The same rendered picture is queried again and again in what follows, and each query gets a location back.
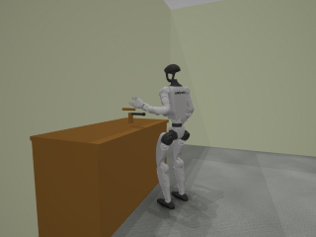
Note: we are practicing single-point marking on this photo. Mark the tap lever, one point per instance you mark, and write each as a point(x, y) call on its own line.
point(139, 114)

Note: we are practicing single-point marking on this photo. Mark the right robot forearm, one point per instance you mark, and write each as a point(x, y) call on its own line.
point(186, 118)

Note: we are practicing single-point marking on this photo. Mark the left robot forearm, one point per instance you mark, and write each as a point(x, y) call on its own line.
point(154, 110)

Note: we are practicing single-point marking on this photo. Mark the robot left upper arm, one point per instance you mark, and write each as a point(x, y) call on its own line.
point(164, 97)

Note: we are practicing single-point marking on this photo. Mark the robot left thigh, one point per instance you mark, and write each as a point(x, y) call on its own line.
point(164, 140)

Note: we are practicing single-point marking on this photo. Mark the robot left hand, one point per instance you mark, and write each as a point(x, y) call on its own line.
point(137, 104)

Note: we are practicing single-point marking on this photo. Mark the robot right upper arm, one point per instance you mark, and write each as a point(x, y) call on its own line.
point(190, 106)

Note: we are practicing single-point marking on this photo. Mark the humanoid robot torso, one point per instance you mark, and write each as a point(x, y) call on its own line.
point(178, 110)

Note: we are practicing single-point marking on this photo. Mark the counter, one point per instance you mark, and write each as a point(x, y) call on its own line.
point(89, 179)

